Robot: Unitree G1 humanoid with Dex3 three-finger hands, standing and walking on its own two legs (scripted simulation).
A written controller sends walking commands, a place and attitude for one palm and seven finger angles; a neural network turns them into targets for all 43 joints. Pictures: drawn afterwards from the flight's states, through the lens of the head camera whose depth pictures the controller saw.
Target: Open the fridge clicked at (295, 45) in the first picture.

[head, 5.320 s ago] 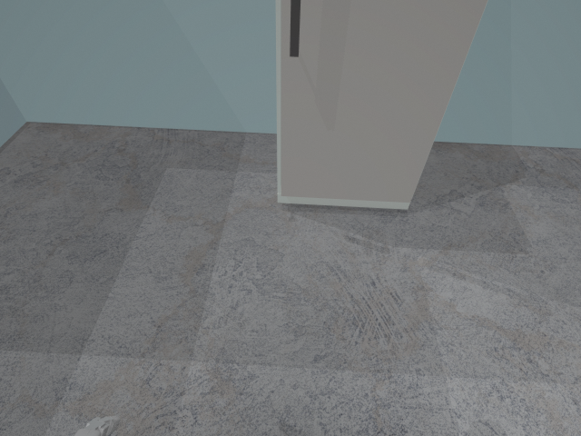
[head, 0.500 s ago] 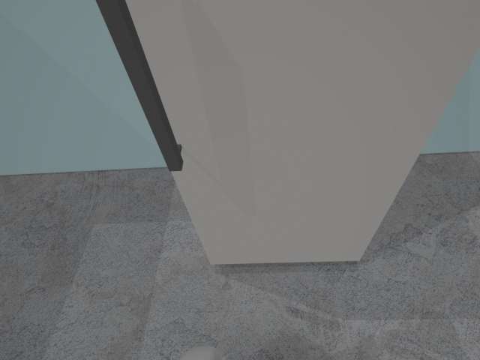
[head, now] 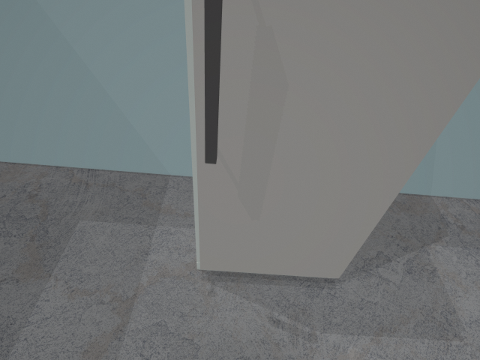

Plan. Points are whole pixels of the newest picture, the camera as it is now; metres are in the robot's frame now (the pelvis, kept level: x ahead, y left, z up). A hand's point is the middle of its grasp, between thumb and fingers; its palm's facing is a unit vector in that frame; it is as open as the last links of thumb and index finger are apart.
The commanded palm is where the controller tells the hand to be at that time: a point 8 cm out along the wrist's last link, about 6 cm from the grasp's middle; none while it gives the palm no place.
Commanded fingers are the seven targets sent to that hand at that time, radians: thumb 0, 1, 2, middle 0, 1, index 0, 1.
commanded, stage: come to a stop and stand still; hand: left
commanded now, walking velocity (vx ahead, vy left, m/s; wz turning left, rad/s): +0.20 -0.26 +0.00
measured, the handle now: (213, 57) +0.60 +0.10 +0.24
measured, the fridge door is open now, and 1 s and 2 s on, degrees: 0 0 0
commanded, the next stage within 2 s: look again from close up in 1.52 s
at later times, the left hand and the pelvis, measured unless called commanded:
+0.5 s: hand out of the picture +0.10 +0.15 -0.19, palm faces -0.10 -0.96 -0.26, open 7.3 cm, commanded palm none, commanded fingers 0.00 0.90 0.90 -0.20 -0.30 -0.20 -0.30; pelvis +0.04 -0.03 -0.03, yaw -3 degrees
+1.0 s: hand out of the picture +0.00 +0.15 -0.19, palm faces +0.02 -0.97 -0.25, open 7.4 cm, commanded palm none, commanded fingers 0.00 0.90 0.90 -0.20 -0.30 -0.20 -0.30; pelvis -0.01 -0.04 -0.02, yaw -1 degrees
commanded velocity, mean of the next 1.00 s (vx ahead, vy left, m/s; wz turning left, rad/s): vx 0.03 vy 0.01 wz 0.00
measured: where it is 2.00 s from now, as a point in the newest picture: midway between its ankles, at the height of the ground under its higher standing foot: outside the picture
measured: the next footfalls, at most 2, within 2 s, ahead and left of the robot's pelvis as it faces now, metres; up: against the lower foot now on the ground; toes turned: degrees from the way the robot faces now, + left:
right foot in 0.40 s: +0.04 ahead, -0.13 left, +0.00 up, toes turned -5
left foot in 1.44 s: +0.05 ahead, +0.07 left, +0.00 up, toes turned +2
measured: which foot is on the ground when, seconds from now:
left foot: down 0.00-1.00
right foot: up 0.00-0.38, down 0.40-1.00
